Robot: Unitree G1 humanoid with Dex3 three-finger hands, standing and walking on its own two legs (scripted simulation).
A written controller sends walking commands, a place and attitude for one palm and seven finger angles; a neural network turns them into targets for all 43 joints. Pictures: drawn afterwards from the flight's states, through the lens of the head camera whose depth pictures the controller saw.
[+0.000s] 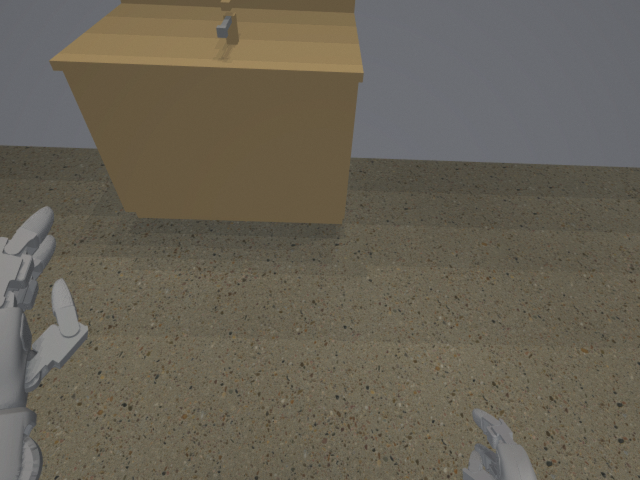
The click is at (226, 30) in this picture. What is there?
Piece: tap's lever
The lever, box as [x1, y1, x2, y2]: [216, 25, 227, 37]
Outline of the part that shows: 217,25 217,36 226,37 226,26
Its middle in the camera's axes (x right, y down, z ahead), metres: -0.31 -0.64 +1.19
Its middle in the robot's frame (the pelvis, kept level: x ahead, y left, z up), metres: +1.30 +0.39 +0.06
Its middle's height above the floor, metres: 0.83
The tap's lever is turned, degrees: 0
